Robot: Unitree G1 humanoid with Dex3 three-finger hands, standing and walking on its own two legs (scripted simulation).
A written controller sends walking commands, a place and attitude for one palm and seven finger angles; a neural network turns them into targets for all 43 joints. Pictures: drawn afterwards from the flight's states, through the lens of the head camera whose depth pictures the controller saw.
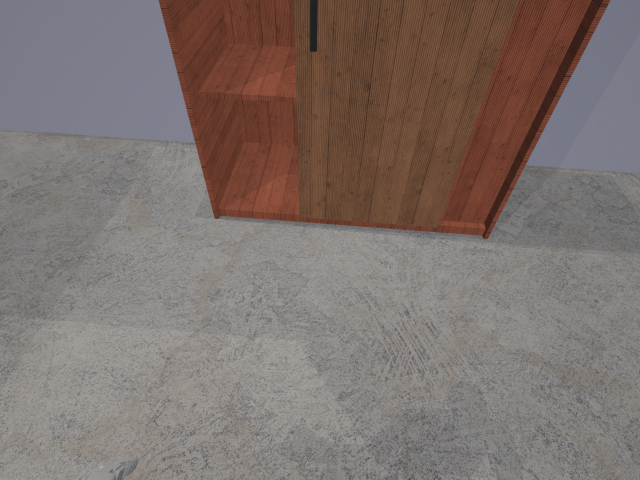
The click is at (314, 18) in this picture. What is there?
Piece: wardrobe's sliding door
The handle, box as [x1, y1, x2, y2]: [310, 0, 317, 51]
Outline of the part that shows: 310,0 310,51 316,51 317,0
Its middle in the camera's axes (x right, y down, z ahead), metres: -0.02 -0.61 +1.06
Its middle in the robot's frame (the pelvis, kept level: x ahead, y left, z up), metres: +1.21 +0.10 +0.10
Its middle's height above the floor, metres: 0.87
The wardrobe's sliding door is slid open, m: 0.36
